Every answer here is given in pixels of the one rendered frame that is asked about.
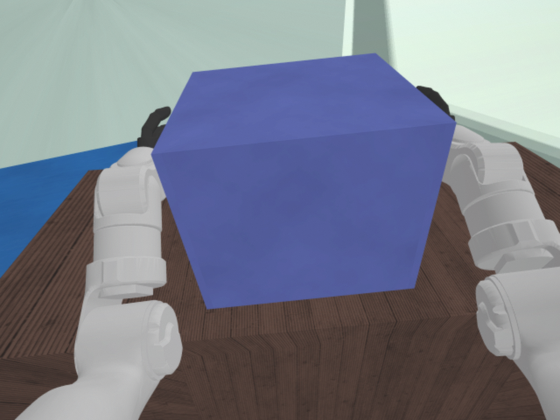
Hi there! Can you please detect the left robot forearm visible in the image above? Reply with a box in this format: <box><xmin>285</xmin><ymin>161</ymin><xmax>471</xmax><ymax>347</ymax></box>
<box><xmin>74</xmin><ymin>147</ymin><xmax>166</xmax><ymax>374</ymax></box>

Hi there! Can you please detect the robot left hand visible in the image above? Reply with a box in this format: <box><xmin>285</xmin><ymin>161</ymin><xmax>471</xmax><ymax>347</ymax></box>
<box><xmin>137</xmin><ymin>107</ymin><xmax>171</xmax><ymax>149</ymax></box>

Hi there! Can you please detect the pedestal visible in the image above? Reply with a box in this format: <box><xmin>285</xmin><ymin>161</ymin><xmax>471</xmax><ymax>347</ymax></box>
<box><xmin>0</xmin><ymin>142</ymin><xmax>560</xmax><ymax>420</ymax></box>

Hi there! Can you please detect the robot right upper arm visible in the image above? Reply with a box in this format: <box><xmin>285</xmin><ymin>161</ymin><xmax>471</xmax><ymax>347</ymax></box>
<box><xmin>476</xmin><ymin>267</ymin><xmax>560</xmax><ymax>420</ymax></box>

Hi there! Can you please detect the right robot forearm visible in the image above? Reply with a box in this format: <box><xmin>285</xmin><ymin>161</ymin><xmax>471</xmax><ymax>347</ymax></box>
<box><xmin>442</xmin><ymin>125</ymin><xmax>560</xmax><ymax>274</ymax></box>

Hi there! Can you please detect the carton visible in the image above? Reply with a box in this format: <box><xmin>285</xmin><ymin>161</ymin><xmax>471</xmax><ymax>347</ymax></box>
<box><xmin>151</xmin><ymin>53</ymin><xmax>457</xmax><ymax>310</ymax></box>

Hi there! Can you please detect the robot right hand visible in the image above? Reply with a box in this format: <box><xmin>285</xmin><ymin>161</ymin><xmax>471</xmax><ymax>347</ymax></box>
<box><xmin>416</xmin><ymin>86</ymin><xmax>455</xmax><ymax>121</ymax></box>

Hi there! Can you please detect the robot left upper arm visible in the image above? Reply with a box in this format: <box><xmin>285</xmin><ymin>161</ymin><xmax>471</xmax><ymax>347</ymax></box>
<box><xmin>15</xmin><ymin>300</ymin><xmax>183</xmax><ymax>420</ymax></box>

